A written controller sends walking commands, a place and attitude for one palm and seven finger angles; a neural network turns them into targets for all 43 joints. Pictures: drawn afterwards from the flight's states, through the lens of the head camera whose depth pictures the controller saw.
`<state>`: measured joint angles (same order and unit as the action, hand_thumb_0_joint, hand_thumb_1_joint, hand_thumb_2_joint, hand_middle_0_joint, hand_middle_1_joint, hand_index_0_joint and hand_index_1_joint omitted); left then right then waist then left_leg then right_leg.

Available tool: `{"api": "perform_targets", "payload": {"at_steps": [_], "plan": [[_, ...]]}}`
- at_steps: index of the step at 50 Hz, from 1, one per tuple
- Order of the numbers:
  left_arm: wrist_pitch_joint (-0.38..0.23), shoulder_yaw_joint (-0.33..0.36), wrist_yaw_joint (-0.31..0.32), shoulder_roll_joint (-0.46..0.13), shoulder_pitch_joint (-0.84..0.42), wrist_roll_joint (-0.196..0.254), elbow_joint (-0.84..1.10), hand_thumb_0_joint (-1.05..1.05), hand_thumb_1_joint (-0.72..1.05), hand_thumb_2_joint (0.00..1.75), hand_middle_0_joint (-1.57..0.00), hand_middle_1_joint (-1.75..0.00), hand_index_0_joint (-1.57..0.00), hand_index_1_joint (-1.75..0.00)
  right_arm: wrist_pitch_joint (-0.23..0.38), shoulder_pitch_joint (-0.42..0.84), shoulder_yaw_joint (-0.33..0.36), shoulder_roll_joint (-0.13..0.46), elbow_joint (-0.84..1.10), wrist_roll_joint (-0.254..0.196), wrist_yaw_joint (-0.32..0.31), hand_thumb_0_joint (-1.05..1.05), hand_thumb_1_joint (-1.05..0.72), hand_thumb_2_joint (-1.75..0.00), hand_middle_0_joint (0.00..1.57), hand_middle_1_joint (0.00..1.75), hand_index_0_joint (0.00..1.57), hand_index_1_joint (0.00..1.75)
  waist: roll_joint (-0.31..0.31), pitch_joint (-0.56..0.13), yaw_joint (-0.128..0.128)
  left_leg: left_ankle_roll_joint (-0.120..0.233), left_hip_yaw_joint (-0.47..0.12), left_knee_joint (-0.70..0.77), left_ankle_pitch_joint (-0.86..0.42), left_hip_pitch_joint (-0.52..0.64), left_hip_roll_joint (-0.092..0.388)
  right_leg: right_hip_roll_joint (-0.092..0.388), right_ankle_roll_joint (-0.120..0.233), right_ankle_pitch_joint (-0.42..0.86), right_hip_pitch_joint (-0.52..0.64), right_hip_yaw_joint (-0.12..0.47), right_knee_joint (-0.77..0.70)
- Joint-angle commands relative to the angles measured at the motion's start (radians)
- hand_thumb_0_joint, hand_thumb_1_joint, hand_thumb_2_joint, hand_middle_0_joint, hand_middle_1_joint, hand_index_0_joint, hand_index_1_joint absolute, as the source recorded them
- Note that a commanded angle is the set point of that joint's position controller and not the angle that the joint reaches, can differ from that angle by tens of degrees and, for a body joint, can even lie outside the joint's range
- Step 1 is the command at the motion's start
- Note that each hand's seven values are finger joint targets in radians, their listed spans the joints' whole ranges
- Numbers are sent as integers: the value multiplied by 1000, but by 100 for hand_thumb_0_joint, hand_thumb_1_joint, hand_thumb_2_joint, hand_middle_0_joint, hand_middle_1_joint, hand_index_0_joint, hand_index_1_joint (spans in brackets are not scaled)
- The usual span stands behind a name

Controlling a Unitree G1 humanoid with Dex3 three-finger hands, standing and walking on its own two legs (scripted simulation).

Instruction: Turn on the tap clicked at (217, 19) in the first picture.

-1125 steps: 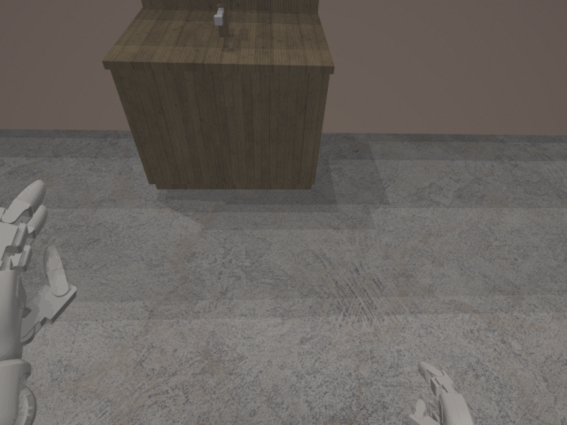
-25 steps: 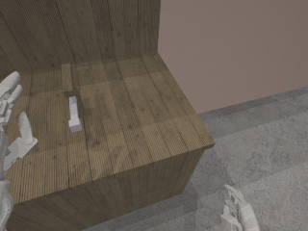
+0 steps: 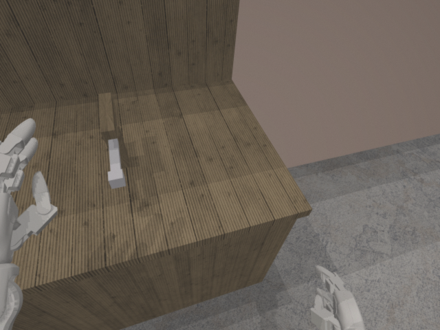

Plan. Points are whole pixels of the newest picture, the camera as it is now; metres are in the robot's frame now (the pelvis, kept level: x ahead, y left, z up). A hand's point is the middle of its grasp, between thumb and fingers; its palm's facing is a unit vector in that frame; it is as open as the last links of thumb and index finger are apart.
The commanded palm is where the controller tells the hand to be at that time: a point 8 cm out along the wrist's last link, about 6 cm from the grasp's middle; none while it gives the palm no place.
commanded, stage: look again from close up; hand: left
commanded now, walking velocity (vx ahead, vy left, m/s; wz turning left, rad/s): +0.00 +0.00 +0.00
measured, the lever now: (116, 178) +0.38 +0.25 +0.03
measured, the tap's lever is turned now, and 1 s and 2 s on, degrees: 0 0 0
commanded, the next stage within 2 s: shuffle to correct the standing spot in 0.10 s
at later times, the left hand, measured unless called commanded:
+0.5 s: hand (76, 210) +0.22 +0.22 +0.16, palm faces +0.37 -0.86 -0.35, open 7.4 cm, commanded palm +0.16 +0.26 +0.17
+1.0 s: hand (112, 218) +0.22 +0.18 +0.16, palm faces +0.36 -0.84 -0.40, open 7.4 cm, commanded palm +0.16 +0.22 +0.17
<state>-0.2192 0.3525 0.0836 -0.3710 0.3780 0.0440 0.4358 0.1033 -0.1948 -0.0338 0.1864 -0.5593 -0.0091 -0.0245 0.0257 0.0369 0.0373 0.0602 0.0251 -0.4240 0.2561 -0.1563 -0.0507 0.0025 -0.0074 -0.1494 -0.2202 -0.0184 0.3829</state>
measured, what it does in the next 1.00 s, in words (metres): shifts its weight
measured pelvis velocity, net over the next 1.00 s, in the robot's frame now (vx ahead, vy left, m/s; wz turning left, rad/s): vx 0.01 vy -0.07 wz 0.02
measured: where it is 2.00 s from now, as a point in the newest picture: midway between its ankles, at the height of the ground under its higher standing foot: outside the picture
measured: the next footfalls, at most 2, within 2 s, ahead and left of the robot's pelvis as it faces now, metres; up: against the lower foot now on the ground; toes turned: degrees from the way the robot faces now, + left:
none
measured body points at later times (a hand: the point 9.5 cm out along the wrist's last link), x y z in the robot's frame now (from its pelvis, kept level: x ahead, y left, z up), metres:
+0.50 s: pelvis +0.00 -0.02 +0.00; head +0.02 +0.00 +0.45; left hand +0.20 +0.27 +0.18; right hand +0.17 -0.24 -0.07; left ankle -0.02 +0.07 -0.74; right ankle +0.03 -0.13 -0.74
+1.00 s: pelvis +0.01 -0.07 +0.00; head +0.03 -0.07 +0.45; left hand +0.20 +0.22 +0.18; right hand +0.18 -0.31 -0.09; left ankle -0.02 +0.07 -0.74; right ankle +0.03 -0.13 -0.74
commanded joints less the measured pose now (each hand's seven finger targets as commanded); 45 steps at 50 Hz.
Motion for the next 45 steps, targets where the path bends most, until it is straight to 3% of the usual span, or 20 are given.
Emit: {"api": "perform_targets", "payload": {"at_steps": [1, 4, 5, 6, 10, 11, 13, 15, 16, 20, 24, 25, 26, 30, 31, 34, 37, 40, 42, 45], "plan": [[-58, 64, 9, -134, -65, 5, 182, 0, 90, 90, -20, -30, -20, -30, 44, 86, 53, 137, 150, -3, -10, 0, -90, -90, 20, 30, 20, 30, -62, -113, -10, -74, -98, 128, -118, -99, 124, 46, 27, 101, 135, 44, -15], [-60, 86, 15, -162, -72, 1, 211, 0, 90, 90, -20, -30, -20, -30, 50, 83, 57, 137, 156, -2, -12, 0, -90, -90, 20, 30, 20, 30, -49, -124, -8, -59, -98, 120, -81, -106, 123, 53, 28, 97, 152, 59, -26], [-64, 103, 15, -183, -82, -1, 240, 0, 90, 90, -20, -30, -20, -30, 54, 97, 56, 137, 152, -8, -11, 0, -90, -90, 20, 30, 20, 30, -87, -125, -10, -61, -95, 121, -85, -104, 119, 49, 28, 102, 152, 55, -18], [-66, 86, 16, -161, -78, 0, 226, 0, 90, 90, -20, -30, -20, -30, 53, 89, 54, 138, 150, -1, -12, 0, -90, -90, 20, 30, 20, 30, -85, -131, -11, -61, -98, 123, -87, -109, 118, 49, 29, 97, 157, 52, -18], [-68, 123, 21, -195, -56, 2, 242, 0, 90, 90, -20, -30, -20, -30, 64, 88, 57, 136, 147, -5, -12, 0, -90, -90, 20, 30, 20, 30, -84, -146, -8, -58, -93, 104, -111, -96, 115, 55, 31, 127, 168, 58, -19], [-67, 98, 19, -162, -53, 6, 217, 0, 90, 90, -20, -30, -20, -30, 61, 78, 56, 135, 141, 0, -13, 0, -90, -90, 20, 30, 20, 30, -66, -140, -11, -62, -97, 108, -124, -87, 116, 51, 32, 121, 154, 58, -26], [-64, 106, 19, -168, -56, 11, 207, 0, 90, 90, -20, -30, -20, -30, 60, 69, 63, 138, 140, -2, -13, 0, -90, -90, 20, 30, 20, 30, -55, -136, -11, -70, -102, 114, -142, -65, 128, 42, 29, 119, 134, 53, -25], [-63, 109, 15, -175, -67, 11, 209, 0, 90, 90, -20, -30, -20, -30, 59, 81, 64, 134, 137, -8, -10, 0, -90, -90, 20, 30, 20, 30, -93, -125, -13, -81, -102, 124, -160, -57, 139, 30, 25, 109, 115, 42, -12], [-63, 80, 11, -141, -74, 14, 191, 0, 90, 90, -20, -30, -20, -30, 55, 73, 65, 138, 136, -4, -10, 0, -90, -90, 20, 30, 20, 30, -106, -114, -16, -85, -109, 139, -149, -65, 146, 25, 24, 85, 104, 36, -6], [-58, 95, 11, -170, -98, 11, 214, 0, 90, 90, -20, -30, -20, -30, 50, 82, 71, 132, 142, -12, -2, 0, -90, -90, 20, 30, 20, 30, -114, -118, -14, -80, -108, 130, -169, -55, 163, 19, 20, 89, 97, 28, 10], [-51, 96, 10, -167, -81, 17, 220, 0, 90, 90, -20, -30, -20, -30, 42, 69, 81, 134, 157, -7, 5, 0, -90, -90, 20, 30, 20, 30, -85, -137, -12, -66, -104, 95, -188, -49, 178, 28, 23, 106, 105, 39, 5], [-50, 108, 9, -182, -79, 18, 241, 0, 90, 90, -20, -30, -20, -30, 42, 80, 78, 130, 155, -12, 8, 0, -90, -90, 20, 30, 20, 30, -104, -140, -14, -71, -97, 88, -209, -46, 168, 26, 25, 122, 104, 35, 5], [-50, 94, 7, -163, -74, 22, 233, 0, 90, 90, -20, -30, -20, -30, 39, 73, 79, 132, 157, -6, 8, 0, -90, -90, 20, 30, 20, 30, -102, -141, -18, -69, -95, 82, -205, -46, 170, 28, 26, 120, 96, 37, 6], [-43, 135, 6, -201, -53, 27, 263, 0, 90, 90, -20, -30, -20, -30, 37, 75, 83, 128, 162, -10, 10, 0, -90, -90, 20, 30, 20, 30, -107, -154, -16, -59, -89, 50, -214, -39, 175, 34, 31, 141, 91, 49, 6], [-42, 107, 3, -169, -51, 32, 248, 0, 90, 90, -20, -30, -20, -30, 35, 70, 82, 131, 162, -5, 8, 0, -90, -90, 20, 30, 20, 30, -108, -147, -21, -56, -88, 50, -193, -50, 173, 36, 33, 129, 86, 53, 5], [-33, 128, 5, -186, -27, 35, 236, 0, 90, 90, -20, -30, -20, -30, 33, 60, 91, 135, 164, -4, 6, 0, -90, -90, 20, 30, 20, 30, -70, -154, -17, -42, -82, 22, -137, -50, 177, 48, 37, 113, 80, 79, -6], [-25, 121, 6, -179, -23, 40, 233, 0, 90, 90, -20, -30, -20, -30, 35, 62, 90, 137, 163, -7, 4, 0, -90, -90, 20, 30, 20, 30, -73, -161, -22, -42, -71, -4, -114, -47, 157, 66, 48, 109, 67, 107, -18], [-18, 131, 26, -189, 16, 38, 239, 0, 90, 90, -20, -30, -20, -30, 36, 74, 77, 127, 151, -15, 2, 0, -90, -90, 20, 30, 20, 30, -56, -183, -20, -37, -42, -58, -65, -44, 107, 120, 51, 75, 78, 174, -88], [-13, 112, 36, -174, 25, 34, 240, 0, 90, 90, -20, -30, -20, -30, 36, 66, 77, 130, 150, -16, -2, 0, -90, -90, 20, 30, 20, 30, -7, -174, -24, -37, -39, -99, -38, -66, 80, 159, 48, 46, 80, 214, -131], [-6, 138, 51, -206, 40, 28, 249, 0, 90, 90, -20, -30, -20, -30, 31, 88, 70, 131, 139, -23, -7, 0, -90, -90, 20, 30, 20, 30, 12, -153, -20, -35, -47, -108, -47, -97, 73, 191, 33, 59, 88, 225, -157]]}}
